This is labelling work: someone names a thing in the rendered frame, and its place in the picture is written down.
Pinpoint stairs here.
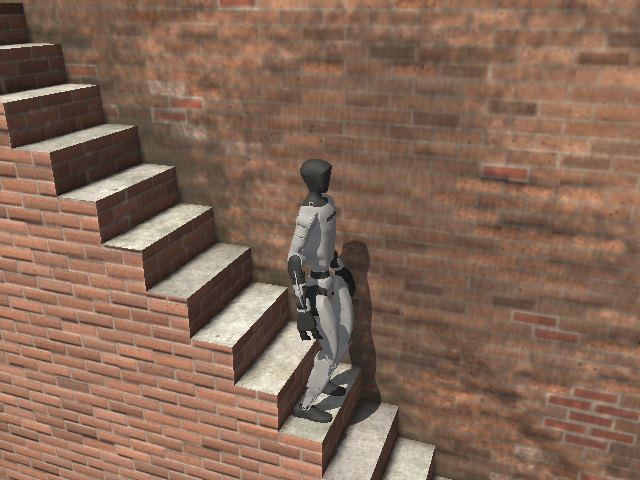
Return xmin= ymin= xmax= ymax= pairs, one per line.
xmin=0 ymin=3 xmax=452 ymax=480

